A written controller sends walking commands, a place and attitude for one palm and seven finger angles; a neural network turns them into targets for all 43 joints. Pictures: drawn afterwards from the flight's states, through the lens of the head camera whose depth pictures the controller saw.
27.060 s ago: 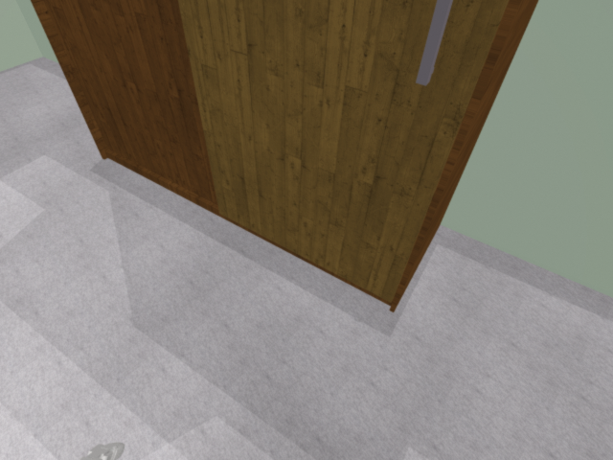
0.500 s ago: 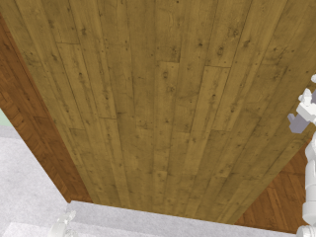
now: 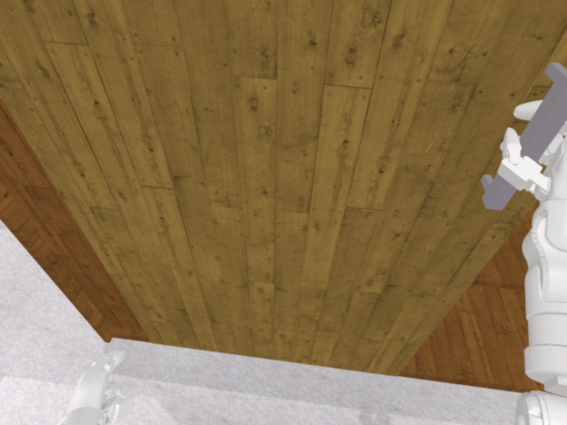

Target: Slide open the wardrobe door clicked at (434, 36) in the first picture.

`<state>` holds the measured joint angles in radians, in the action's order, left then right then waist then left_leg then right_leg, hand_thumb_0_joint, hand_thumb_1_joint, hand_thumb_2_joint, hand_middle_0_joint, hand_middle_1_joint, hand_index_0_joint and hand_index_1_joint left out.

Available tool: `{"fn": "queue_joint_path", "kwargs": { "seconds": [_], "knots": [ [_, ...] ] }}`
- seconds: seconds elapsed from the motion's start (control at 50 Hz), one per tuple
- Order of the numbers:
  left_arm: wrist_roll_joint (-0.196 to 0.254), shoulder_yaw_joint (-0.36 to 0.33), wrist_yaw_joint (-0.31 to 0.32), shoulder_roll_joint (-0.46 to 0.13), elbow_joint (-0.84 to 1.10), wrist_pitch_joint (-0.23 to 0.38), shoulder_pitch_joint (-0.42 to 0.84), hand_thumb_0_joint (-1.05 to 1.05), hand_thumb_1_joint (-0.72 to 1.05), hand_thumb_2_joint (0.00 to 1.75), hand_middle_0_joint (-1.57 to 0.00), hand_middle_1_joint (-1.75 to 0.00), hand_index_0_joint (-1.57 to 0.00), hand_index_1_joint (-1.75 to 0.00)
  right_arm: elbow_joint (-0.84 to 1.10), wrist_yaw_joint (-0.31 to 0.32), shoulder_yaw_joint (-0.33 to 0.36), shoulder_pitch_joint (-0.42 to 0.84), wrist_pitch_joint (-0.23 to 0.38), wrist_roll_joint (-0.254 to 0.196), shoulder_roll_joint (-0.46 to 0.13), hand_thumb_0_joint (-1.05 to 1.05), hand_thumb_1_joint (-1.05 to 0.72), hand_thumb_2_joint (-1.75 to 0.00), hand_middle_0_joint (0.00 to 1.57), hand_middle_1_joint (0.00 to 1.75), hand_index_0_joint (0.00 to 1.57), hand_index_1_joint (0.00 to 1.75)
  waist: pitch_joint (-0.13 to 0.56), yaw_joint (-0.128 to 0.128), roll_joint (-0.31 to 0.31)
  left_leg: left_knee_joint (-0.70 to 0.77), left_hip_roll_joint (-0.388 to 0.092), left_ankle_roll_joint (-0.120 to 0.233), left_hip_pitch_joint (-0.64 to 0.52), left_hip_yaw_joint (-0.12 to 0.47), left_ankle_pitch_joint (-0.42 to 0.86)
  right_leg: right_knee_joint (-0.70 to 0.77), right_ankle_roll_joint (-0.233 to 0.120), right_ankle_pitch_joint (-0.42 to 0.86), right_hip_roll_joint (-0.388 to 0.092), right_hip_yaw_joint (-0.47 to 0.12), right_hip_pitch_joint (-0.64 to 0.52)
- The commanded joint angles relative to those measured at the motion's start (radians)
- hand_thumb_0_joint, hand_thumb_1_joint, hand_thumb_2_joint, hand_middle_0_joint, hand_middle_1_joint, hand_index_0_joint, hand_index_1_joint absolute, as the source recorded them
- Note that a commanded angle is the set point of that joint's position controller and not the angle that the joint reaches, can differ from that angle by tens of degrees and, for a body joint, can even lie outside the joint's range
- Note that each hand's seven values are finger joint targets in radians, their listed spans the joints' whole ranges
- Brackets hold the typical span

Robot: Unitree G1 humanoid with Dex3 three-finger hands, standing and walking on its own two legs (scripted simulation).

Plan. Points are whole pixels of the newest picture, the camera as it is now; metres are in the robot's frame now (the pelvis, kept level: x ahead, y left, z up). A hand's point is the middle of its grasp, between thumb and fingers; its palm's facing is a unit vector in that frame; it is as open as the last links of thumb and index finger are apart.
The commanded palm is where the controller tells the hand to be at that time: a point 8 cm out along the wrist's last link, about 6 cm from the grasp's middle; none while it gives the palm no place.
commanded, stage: stop walking and hold the door there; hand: right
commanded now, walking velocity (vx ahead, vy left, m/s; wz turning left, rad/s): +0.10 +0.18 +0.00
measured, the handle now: (521, 141) +0.42 -0.27 +0.23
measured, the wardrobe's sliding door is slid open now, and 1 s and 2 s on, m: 0.65 0.65 0.64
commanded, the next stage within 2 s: loosen the grip on the handle in 1.48 s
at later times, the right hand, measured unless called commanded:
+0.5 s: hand (514, 165) +0.38 -0.24 +0.23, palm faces +0.14 +0.99 -0.10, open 6.2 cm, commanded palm +0.36 -0.28 +0.20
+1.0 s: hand (514, 164) +0.38 -0.24 +0.23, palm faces +0.18 +0.98 -0.10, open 6.2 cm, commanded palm +0.36 -0.29 +0.20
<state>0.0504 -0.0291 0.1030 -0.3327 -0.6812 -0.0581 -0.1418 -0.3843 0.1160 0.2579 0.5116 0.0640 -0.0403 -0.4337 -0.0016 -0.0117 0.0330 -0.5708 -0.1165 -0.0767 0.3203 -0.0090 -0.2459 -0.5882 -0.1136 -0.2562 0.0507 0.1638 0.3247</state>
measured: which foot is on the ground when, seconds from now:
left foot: up 0.00-0.20, down 0.22-0.30, up 0.32-0.70, down 0.72-1.00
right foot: down 0.00-0.18, up 0.20-0.26, down 0.28-1.00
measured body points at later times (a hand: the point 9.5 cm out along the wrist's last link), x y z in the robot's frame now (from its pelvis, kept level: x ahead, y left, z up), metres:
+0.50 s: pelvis -0.03 -0.09 +0.02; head -0.03 -0.11 +0.47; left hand +0.08 +0.14 -0.08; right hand +0.37 -0.30 +0.23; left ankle -0.06 +0.05 -0.67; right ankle +0.05 -0.12 -0.72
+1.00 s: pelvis -0.05 -0.08 +0.01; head -0.07 -0.09 +0.46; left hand +0.05 +0.20 -0.07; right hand +0.36 -0.29 +0.23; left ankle -0.12 +0.01 -0.72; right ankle +0.06 -0.12 -0.72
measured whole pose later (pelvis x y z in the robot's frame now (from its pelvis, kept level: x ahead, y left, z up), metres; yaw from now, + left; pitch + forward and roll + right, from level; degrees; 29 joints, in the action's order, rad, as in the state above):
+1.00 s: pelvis -0.05 -0.08 +0.01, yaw +11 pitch -1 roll +2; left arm 0.02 0.02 0.10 -0.26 -0.69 0.02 -0.21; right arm -0.42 0.12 0.23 0.55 0.00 -0.08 -0.39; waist 0.03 0.00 0.01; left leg -0.42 0.04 0.04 0.11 -0.07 -0.30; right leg -0.40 -0.05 -0.08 -0.01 0.18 0.33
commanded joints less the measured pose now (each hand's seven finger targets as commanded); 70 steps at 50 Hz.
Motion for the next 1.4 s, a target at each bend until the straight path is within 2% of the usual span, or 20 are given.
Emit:
{"fn": "queue_joint_path", "kwargs": {
  "seconds": [0.0,0.04,0.08,0.12,0.14,0.16,0.18,0.22,0.26,0.28,0.3,0.32,0.38,0.52,0.62,0.72,0.8,0.9,1.0,1.38],
  "knots": [
    [-0.010,-0.005,0.000,-0.062,0.174,0.061,0.108,0.00,0.90,0.90,-0.20,-0.30,-0.20,-0.30,0.244,0.015,-0.003,0.366,0.073,0.001,-0.151,0.00,-0.90,-0.90,0.45,1.40,0.45,1.40,0.250,0.017,0.128,-0.561,0.089,0.062,0.179,0.013,-0.282,0.380,0.054,0.043,-0.378,-0.453,-0.194],
    [-0.016,-0.015,0.003,-0.071,0.160,0.082,0.109,0.00,0.90,0.90,-0.20,-0.30,-0.20,-0.30,0.279,0.014,-0.062,0.379,0.083,-0.005,-0.087,0.00,-0.90,-0.90,0.45,1.40,0.45,1.40,0.274,0.038,0.031,-0.548,0.087,0.067,0.148,0.013,-0.204,0.384,0.356,0.119,-0.332,-0.363,-0.216],
    [-0.031,-0.038,-0.005,-0.065,0.164,0.107,0.118,0.00,0.90,0.90,-0.20,-0.30,-0.20,-0.30,0.316,0.010,-0.070,0.358,0.072,-0.020,-0.058,0.00,-0.90,-0.90,0.45,1.40,0.45,1.40,0.239,0.078,0.146,-0.243,0.134,0.069,-0.108,-0.143,-0.226,0.406,0.483,0.414,-0.179,-0.064,-0.154],
    [-0.024,-0.026,-0.013,-0.059,0.158,0.133,0.070,0.00,0.90,0.90,-0.20,-0.30,-0.20,-0.30,0.374,0.009,-0.030,0.376,0.071,-0.010,-0.123,0.00,-0.90,-0.90,0.45,1.40,0.45,1.40,0.217,0.063,0.149,0.093,0.118,0.093,-0.233,-0.186,-0.217,0.162,0.401,0.719,-0.130,-0.001,-0.168],
    [-0.016,-0.026,-0.022,-0.065,0.141,0.124,0.050,0.00,0.90,0.90,-0.20,-0.30,-0.20,-0.30,0.338,0.003,-0.021,0.340,0.068,0.002,-0.133,0.00,-0.90,-0.90,0.45,1.40,0.45,1.40,0.230,0.079,-0.013,0.252,0.022,0.155,-0.211,-0.093,-0.077,-0.098,0.323,0.637,-0.118,-0.038,-0.181],
    [0.004,-0.019,-0.024,-0.057,0.130,0.110,0.028,0.00,0.90,0.90,-0.20,-0.30,-0.20,-0.30,0.321,-0.010,-0.025,0.346,0.061,0.007,-0.136,0.00,-0.90,-0.90,0.45,1.40,0.45,1.40,0.225,0.056,-0.312,0.252,-0.158,0.262,-0.126,0.133,0.096,-0.359,0.207,0.219,-0.118,-0.129,-0.123],
    [0.002,-0.010,-0.020,-0.046,0.155,0.108,0.055,0.00,0.90,0.90,-0.20,-0.30,-0.20,-0.30,0.304,-0.023,-0.039,0.389,0.047,-0.001,-0.121,0.00,-0.90,-0.90,0.45,1.40,0.45,1.40,0.170,0.043,-0.385,0.240,-0.277,0.339,-0.099,0.299,0.243,-0.453,0.157,-0.249,-0.096,-0.248,0.031],
    [-0.044,0.019,-0.032,0.005,0.142,0.122,0.052,0.00,0.90,0.90,-0.20,-0.30,-0.20,-0.30,0.363,-0.021,-0.030,0.498,0.041,0.006,-0.135,0.00,-0.90,-0.90,0.45,1.40,0.45,1.40,0.177,0.013,-0.105,0.121,-0.255,0.256,-0.114,0.167,0.252,-0.165,0.134,-0.254,-0.169,-0.317,0.023],
    [-0.024,-0.015,-0.016,-0.076,0.112,0.109,0.012,0.00,0.90,0.90,-0.20,-0.30,-0.20,-0.30,0.325,-0.021,0.046,0.411,0.033,-0.003,-0.182,0.00,-0.90,-0.90,0.45,1.40,0.45,1.40,0.271,-0.013,0.110,-0.229,0.062,0.101,0.086,-0.051,-0.100,0.161,0.100,0.139,-0.225,-0.376,-0.231],
    [-0.023,-0.014,-0.016,-0.078,0.147,0.108,0.066,0.00,0.90,0.90,-0.20,-0.30,-0.20,-0.30,0.425,-0.021,-0.003,0.456,0.039,-0.018,-0.141,0.00,-0.90,-0.90,0.45,1.40,0.45,1.40,0.302,0.000,0.314,-0.428,0.168,0.064,0.173,-0.028,-0.339,0.288,0.051,0.269,-0.359,-0.622,-0.300],
    [-0.026,0.004,-0.022,-0.033,0.161,0.107,0.117,0.00,0.90,0.90,-0.20,-0.30,-0.20,-0.30,0.434,-0.011,-0.012,0.489,0.037,-0.006,-0.134,0.00,-0.90,-0.90,0.45,1.40,0.45,1.40,0.295,0.024,0.253,-0.498,0.138,0.075,0.153,0.047,-0.286,0.302,0.000,0.155,-0.378,-0.590,-0.293],
    [-0.023,0.021,-0.024,-0.012,0.151,0.112,0.125,0.00,0.90,0.90,-0.20,-0.30,-0.20,-0.30,0.380,-0.020,-0.040,0.439,0.024,-0.022,-0.100,0.00,-0.90,-0.90,0.45,1.40,0.45,1.40,0.303,0.020,0.135,-0.540,0.121,0.071,0.109,0.079,-0.284,0.383,0.058,-0.193,-0.404,-0.627,-0.198],
    [-0.032,0.021,-0.008,-0.023,0.137,0.128,0.111,0.00,0.90,0.90,-0.20,-0.30,-0.20,-0.30,0.404,-0.001,-0.075,0.469,0.019,-0.021,-0.065,0.00,-0.90,-0.90,0.45,1.40,0.45,1.40,0.236,0.020,-0.041,-0.472,0.126,0.070,0.095,0.061,-0.154,0.453,0.224,-0.197,-0.364,-0.526,-0.199],
    [-0.025,0.020,-0.015,-0.019,0.137,0.128,0.055,0.00,0.90,0.90,-0.20,-0.30,-0.20,-0.30,0.392,-0.023,-0.107,0.444,0.002,-0.024,-0.040,0.00,-0.90,-0.90,0.45,1.40,0.45,1.40,0.252,0.020,0.129,-0.056,0.170,0.075,-0.089,-0.056,-0.198,0.432,0.154,0.001,-0.302,-0.296,-0.302],
    [-0.050,0.001,-0.020,-0.035,0.140,0.161,0.062,0.00,0.90,0.90,-0.20,-0.30,-0.20,-0.30,0.388,-0.023,-0.072,0.435,0.010,-0.033,-0.081,0.00,-0.90,-0.90,0.45,1.40,0.45,1.40,0.357,0.024,0.181,0.179,0.166,0.109,-0.208,-0.066,-0.160,0.354,0.280,0.291,-0.252,-0.211,-0.374],
    [-0.052,0.012,-0.011,-0.028,0.142,0.133,0.068,0.00,0.90,0.90,-0.20,-0.30,-0.20,-0.30,0.323,-0.024,-0.010,0.444,0.016,-0.023,-0.176,0.00,-0.90,-0.90,0.45,1.40,0.45,1.40,0.296,0.013,-0.042,0.267,-0.052,0.190,-0.127,0.094,-0.010,0.114,0.178,0.247,-0.210,-0.180,-0.271],
    [-0.024,-0.001,-0.005,-0.060,0.146,0.133,0.085,0.00,0.90,0.90,-0.20,-0.30,-0.20,-0.30,0.294,-0.014,-0.003,0.460,0.004,-0.033,-0.148,0.00,-0.90,-0.90,0.45,1.40,0.45,1.40,0.314,0.023,0.021,0.184,0.078,0.110,-0.067,0.015,-0.127,0.235,0.098,0.120,-0.281,-0.295,-0.310],
    [-0.039,0.009,0.001,-0.065,0.132,0.132,0.066,0.00,0.90,0.90,-0.20,-0.30,-0.20,-0.30,0.208,0.000,-0.025,0.458,0.008,-0.035,-0.134,0.00,-0.90,-0.90,0.45,1.40,0.45,1.40,0.271,0.025,0.135,0.174,0.116,0.138,-0.110,-0.008,-0.197,0.405,0.188,-0.196,-0.268,-0.310,-0.213],
    [-0.031,0.008,0.007,-0.058,0.125,0.121,0.046,0.00,0.90,0.90,-0.20,-0.30,-0.20,-0.30,0.158,-0.005,0.026,0.430,0.016,-0.025,-0.206,0.00,-0.90,-0.90,0.45,1.40,0.45,1.40,0.232,0.016,-0.070,0.293,-0.062,0.173,-0.080,0.128,-0.050,0.127,0.135,0.109,-0.199,-0.189,-0.197],
    [0.000,0.014,0.009,-0.071,0.125,0.111,0.038,0.00,0.90,0.90,-0.20,-0.30,-0.20,-0.30,0.156,-0.013,0.072,0.299,0.024,-0.030,-0.226,0.00,-0.90,-0.90,0.45,1.40,0.45,1.40,0.277,0.028,-0.049,0.187,-0.011,0.032,-0.111,0.076,0.301,0.054,0.064,0.416,-0.227,-0.197,-0.248]
  ]
}}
